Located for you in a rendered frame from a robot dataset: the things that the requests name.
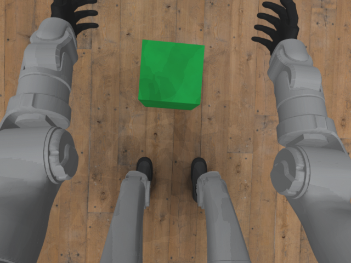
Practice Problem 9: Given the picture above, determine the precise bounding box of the robot left thigh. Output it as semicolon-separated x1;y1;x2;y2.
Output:
100;176;151;263

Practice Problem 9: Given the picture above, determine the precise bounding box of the left robot forearm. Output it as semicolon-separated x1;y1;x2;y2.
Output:
0;17;78;131

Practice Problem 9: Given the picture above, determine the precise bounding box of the robot left upper arm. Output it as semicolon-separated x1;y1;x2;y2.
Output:
0;126;78;263

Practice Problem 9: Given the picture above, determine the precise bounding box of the carton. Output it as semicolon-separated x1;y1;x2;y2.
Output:
138;39;205;110

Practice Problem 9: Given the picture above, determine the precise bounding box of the right robot shin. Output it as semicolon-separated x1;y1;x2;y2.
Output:
196;171;228;193

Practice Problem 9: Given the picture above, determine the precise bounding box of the right robot forearm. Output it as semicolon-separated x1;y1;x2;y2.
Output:
267;39;351;160

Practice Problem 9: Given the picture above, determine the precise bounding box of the robot right upper arm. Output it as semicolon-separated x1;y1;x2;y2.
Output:
270;145;351;263

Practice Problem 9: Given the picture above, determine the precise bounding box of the left robot hand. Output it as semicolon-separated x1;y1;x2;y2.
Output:
51;0;99;38

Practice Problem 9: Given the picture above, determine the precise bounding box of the right robot hand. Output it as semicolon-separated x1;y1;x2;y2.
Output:
251;0;299;55

